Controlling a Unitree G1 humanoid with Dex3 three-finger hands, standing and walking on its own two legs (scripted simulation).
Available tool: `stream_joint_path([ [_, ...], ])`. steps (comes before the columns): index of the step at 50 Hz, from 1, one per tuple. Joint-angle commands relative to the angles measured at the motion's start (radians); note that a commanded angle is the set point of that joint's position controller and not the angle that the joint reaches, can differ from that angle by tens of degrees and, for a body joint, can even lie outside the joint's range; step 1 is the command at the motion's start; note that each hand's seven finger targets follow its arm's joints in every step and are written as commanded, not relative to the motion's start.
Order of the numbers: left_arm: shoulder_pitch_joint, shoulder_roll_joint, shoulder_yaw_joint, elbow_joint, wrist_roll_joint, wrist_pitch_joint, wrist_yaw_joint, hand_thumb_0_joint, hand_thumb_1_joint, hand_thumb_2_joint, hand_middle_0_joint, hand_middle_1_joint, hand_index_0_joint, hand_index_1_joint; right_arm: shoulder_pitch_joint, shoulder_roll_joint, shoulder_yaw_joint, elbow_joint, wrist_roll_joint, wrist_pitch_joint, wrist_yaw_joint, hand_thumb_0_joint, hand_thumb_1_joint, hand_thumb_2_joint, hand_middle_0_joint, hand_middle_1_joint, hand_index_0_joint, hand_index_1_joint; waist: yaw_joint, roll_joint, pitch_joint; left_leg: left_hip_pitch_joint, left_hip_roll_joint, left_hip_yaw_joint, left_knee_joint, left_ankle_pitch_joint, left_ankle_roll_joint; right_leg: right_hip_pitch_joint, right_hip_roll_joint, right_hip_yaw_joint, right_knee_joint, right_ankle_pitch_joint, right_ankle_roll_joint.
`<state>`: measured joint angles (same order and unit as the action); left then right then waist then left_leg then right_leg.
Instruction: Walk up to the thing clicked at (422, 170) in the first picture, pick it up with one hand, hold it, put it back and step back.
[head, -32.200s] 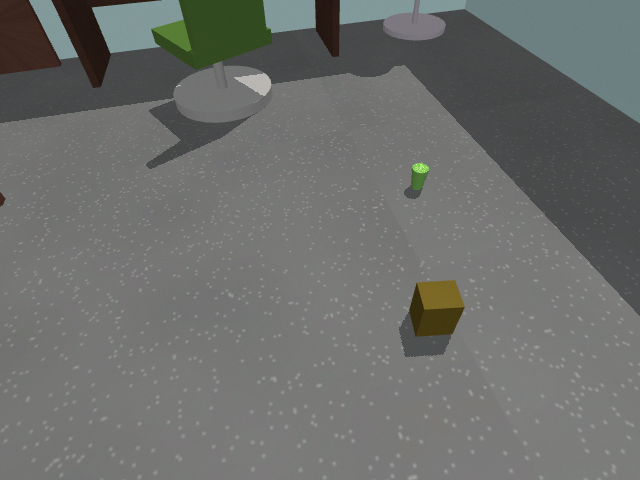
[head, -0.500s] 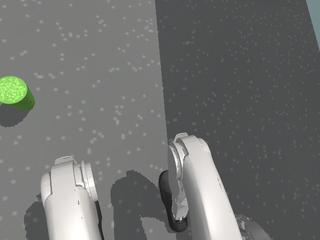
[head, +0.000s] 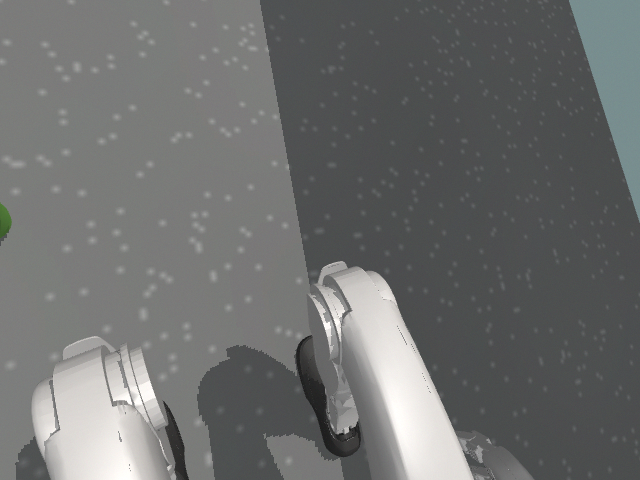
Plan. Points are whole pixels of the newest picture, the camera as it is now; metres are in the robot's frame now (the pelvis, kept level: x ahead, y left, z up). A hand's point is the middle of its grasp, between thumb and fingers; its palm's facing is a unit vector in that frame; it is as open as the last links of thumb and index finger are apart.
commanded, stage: close in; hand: left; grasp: from above
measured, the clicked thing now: out of the picture +0.51 +0.33 -0.27
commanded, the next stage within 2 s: rest palm in 0.30 s
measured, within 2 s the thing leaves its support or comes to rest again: neither
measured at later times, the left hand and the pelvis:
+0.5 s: hand out of the picture +0.48 +0.34 -0.18, palm faces -0.45 -0.08 -0.89, open 13.3 cm; pelvis +0.00 +0.00 -0.01, yaw +0 degrees
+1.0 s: hand out of the picture +0.49 +0.33 -0.23, palm faces -0.45 -0.09 -0.89, open 13.3 cm; pelvis +0.00 +0.00 -0.02, yaw -3 degrees
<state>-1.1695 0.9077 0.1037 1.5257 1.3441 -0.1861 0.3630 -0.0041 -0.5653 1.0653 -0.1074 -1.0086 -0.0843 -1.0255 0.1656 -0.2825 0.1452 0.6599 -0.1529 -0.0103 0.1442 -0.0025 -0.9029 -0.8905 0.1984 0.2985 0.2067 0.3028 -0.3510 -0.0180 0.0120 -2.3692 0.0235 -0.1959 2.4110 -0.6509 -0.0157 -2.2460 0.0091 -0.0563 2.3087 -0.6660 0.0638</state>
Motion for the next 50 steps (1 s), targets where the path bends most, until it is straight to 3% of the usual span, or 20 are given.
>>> stream_joint_path([
  [1,-0.211,0.312,0.046,-0.13,-0.052,0.074,0.009,0.0,-0.584,1.076,-0.092,-1.017,-0.07,-1.039,0.205,-0.275,-0.075,-0.024,0.016,0.011,-0.016,0.0,-0.897,-0.893,0.2,0.3,0.2,0.3,0.051,0.388,-0.742,0.572,-0.011,0.142,-0.244,0.187,0.046,0.373,0.033,-0.108,-0.22,0.257,-0.087],
  [3,-0.147,0.328,0.059,-0.141,-0.084,0.086,-0.023,0.0,-0.57,1.093,-0.094,-1.037,-0.075,-1.056,0.196,-0.273,-0.076,-0.035,0.029,0.016,-0.016,0.0,-0.898,-0.892,0.2,0.3,0.2,0.3,0.071,0.349,-0.736,0.534,-0.011,0.145,-0.243,0.184,0.052,0.402,0.033,-0.1,-0.226,0.253,-0.083],
  [6,-0.121,0.322,0.056,-0.203,-0.122,0.07,-0.073,0.0,-0.574,1.063,-0.081,-1.044,-0.075,-1.049,0.191,-0.267,-0.078,-0.029,0.036,0.02,-0.016,0.0,-0.901,-0.895,0.2,0.3,0.2,0.3,0.068,0.315,-0.698,0.488,-0.011,0.144,-0.236,0.157,0.056,0.408,0.035,-0.094,-0.227,0.228,-0.08],
  [9,-0.157,0.294,0.039,-0.253,-0.141,0.022,-0.105,0.0,-0.574,1.07,-0.082,-1.048,-0.077,-1.054,0.202,-0.264,-0.076,-0.015,0.028,0.019,-0.016,0.0,-0.9,-0.895,0.2,0.3,0.2,0.3,0.032,0.278,-0.667,0.46,-0.008,0.135,-0.212,0.128,0.057,0.409,0.037,-0.097,-0.238,0.204,-0.075],
  [11,-0.184,0.304,0.041,-0.272,-0.143,-0.023,-0.105,0.0,-0.562,1.09,-0.09,-1.068,-0.085,-1.073,0.21,-0.269,-0.075,-0.004,0.021,0.017,-0.017,0.0,-0.902,-0.896,0.2,0.3,0.2,0.3,0.025,0.286,-0.667,0.456,-0.007,0.131,-0.197,0.122,0.051,0.413,0.038,-0.098,-0.24,0.191,-0.077],
  [14,-0.199,0.303,0.048,-0.259,-0.12,-0.081,-0.085,0.0,-0.552,1.133,-0.102,-1.086,-0.091,-1.096,0.224,-0.283,-0.08,0.015,0.003,0.015,-0.019,0.0,-0.904,-0.897,0.2,0.3,0.2,0.3,0.022,0.323,-0.635,0.517,-0.008,0.118,-0.197,0.116,0.035,0.347,0.035,-0.121,-0.232,0.167,-0.088],
  [16,-0.229,0.278,0.029,-0.254,-0.103,-0.114,-0.062,0.0,-0.537,1.17,-0.111,-1.106,-0.098,-1.12,0.222,-0.284,-0.082,0.023,-0.008,0.015,-0.018,0.0,-0.904,-0.897,0.2,0.3,0.2,0.3,0.009,0.367,-0.646,0.562,-0.005,0.111,-0.197,0.113,0.028,0.317,0.036,-0.132,-0.223,0.167,-0.09],
  [18,-0.231,0.269,0.021,-0.246,-0.085,-0.129,-0.034,0.0,-0.507,1.165,-0.11,-1.134,-0.109,-1.135,0.225,-0.278,-0.08,0.035,-0.014,0.014,-0.014,0.0,-0.903,-0.897,0.2,0.3,0.2,0.3,0.014,0.385,-0.681,0.592,-0.003,0.11,-0.194,0.143,0.028,0.326,0.037,-0.135,-0.209,0.203,-0.084],
  [24,-0.233,0.269,0.009,-0.124,-0.031,-0.114,0.04,0.0,-0.445,1.183,-0.126,-1.156,-0.123,-1.158,0.21,-0.289,-0.071,0.038,-0.03,0.0,-0.006,0.0,-0.899,-0.899,0.2,0.3,0.2,0.3,0.001,0.41,-0.624,0.604,0.0,0.102,-0.193,0.159,0.026,0.265,0.04,-0.155,-0.182,0.212,-0.089],
  [31,-0.232,0.317,0.027,-0.04,-0.004,-0.064,0.104,0.0,-0.458,1.061,-0.079,-1.139,-0.103,-1.113,0.189,-0.304,-0.048,0.016,-0.039,-0.023,-0.002,0.0,-0.899,-0.899,0.2,0.3,0.199,0.3,-0.011,0.42,-0.605,0.598,0.001,0.099,-0.187,0.186,0.028,0.279,0.041,-0.16,-0.159,0.249,-0.088],
  [35,-0.249,0.324,0.028,-0.046,-0.012,-0.042,0.118,0.0,-0.472,1.068,-0.08,-1.123,-0.098,-1.104,0.178,-0.313,-0.037,0.011,-0.041,-0.045,0.002,0.0,-0.9,-0.899,0.2,0.3,0.199,0.3,-0.028,0.436,-0.597,0.601,0.006,0.094,-0.177,0.19,0.027,0.27,0.044,-0.163,-0.147,0.253,-0.087],
  [39,-0.222,0.36,0.047,-0.042,-0.023,-0.026,0.118,0.0,-0.477,1.105,-0.092,-1.124,-0.099,-1.116,0.178,-0.321,-0.027,0.002,-0.043,-0.065,0.005,0.0,-0.901,-0.899,0.2,0.299,0.199,0.299,-0.022,0.435,-0.59,0.585,0.006,0.096,-0.17,0.176,0.028,0.291,0.045,-0.162,-0.151,0.244,-0.085],
  [42,-0.219,0.361,0.047,-0.043,-0.048,-0.024,0.114,0.0,-0.485,1.096,-0.092,-1.117,-0.097,-1.11,0.173,-0.326,-0.021,-0.008,-0.044,-0.077,0.006,0.0,-0.902,-0.9,0.2,0.299,0.199,0.299,-0.03,0.416,-0.583,0.556,0.007,0.091,-0.162,0.154,0.032,0.302,0.048,-0.162,-0.158,0.23,-0.084],
  [43,-0.221,0.4,0.069,-0.072,-0.048,-0.029,0.114,0.0,-0.483,1.098,-0.092,-1.119,-0.097,-1.112,0.169,-0.33,-0.019,-0.015,-0.044,-0.078,0.006,0.0,-0.901,-0.9,0.2,0.3,0.199,0.3,-0.025,0.426,-0.603,0.556,0.01,0.089,-0.165,0.157,0.032,0.326,0.05,-0.162,-0.158,0.234,-0.083],
  [44,-0.196,0.376,0.047,-0.044,-0.051,-0.026,0.108,0.0,-0.49,1.093,-0.091,-1.119,-0.096,-1.112,0.173,-0.326,-0.014,-0.006,-0.044,-0.079,0.007,0.0,-0.904,-0.901,0.2,0.3,0.199,0.3,-0.015,0.426,-0.6,0.553,0.008,0.09,-0.165,0.154,0.029,0.318,0.05,-0.163,-0.155,0.231,-0.086],
  [46,-0.184,0.392,0.064,-0.048,-0.058,-0.03,0.104,0.0,-0.49,1.081,-0.083,-1.111,-0.092,-1.101,0.164,-0.333,-0.016,-0.016,-0.046,-0.082,0.007,0.0,-0.902,-0.9,0.2,0.3,0.2,0.3,-0.021,0.416,-0.587,0.543,0.012,0.083,-0.158,0.142,0.031,0.312,0.053,-0.168,-0.154,0.218,-0.085],
  [47,-0.181,0.378,0.053,-0.054,-0.056,-0.029,0.097,0.0,-0.502,1.101,-0.088,-1.11,-0.089,-1.108,0.174,-0.334,-0.011,-0.017,-0.048,-0.084,0.008,0.0,-0.903,-0.901,0.2,0.3,0.199,0.3,-0.028,0.414,-0.58,0.546,0.009,0.085,-0.154,0.158,0.031,0.317,0.052,-0.168,-0.153,0.23,-0.084],
  [48,-0.181,0.401,0.072,-0.053,-0.062,-0.034,0.1,0.0,-0.483,1.082,-0.086,-1.116,-0.095,-1.105,0.17,-0.336,-0.012,-0.009,-0.051,-0.082,0.007,0.0,-0.902,-0.901,0.2,0.3,0.2,0.3,-0.025,0.41,-0.591,0.535,0.012,0.081,-0.152,0.147,0.032,0.328,0.054,-0.169,-0.155,0.224,-0.084],
  [49,-0.176,0.382,0.051,-0.063,-0.058,-0.035,0.093,0.0,-0.492,1.099,-0.091,-1.11,-0.094,-1.106,0.176,-0.335,-0.005,-0.014,-0.053,-0.084,0.01,0.0,-0.903,-0.901,0.2,0.3,0.2,0.3,-0.03,0.416,-0.595,0.548,0.012,0.084,-0.146,0.184,0.033,0.348,0.054,-0.166,-0.154,0.26,-0.078],
  [50,-0.178,0.393,0.061,-0.074,-0.062,-0.038,0.093,0.0,-0.495,1.079,-0.086,-1.101,-0.092,-1.094,0.177,-0.333,-0.007,-0.009,-0.049,-0.086,0.011,0.0,-0.903,-0.901,0.2,0.3,0.2,0.3,-0.027,0.414,-0.609,0.561,0.014,0.082,-0.144,0.192,0.032,0.351,0.056,-0.165,-0.151,0.265,-0.079],
])
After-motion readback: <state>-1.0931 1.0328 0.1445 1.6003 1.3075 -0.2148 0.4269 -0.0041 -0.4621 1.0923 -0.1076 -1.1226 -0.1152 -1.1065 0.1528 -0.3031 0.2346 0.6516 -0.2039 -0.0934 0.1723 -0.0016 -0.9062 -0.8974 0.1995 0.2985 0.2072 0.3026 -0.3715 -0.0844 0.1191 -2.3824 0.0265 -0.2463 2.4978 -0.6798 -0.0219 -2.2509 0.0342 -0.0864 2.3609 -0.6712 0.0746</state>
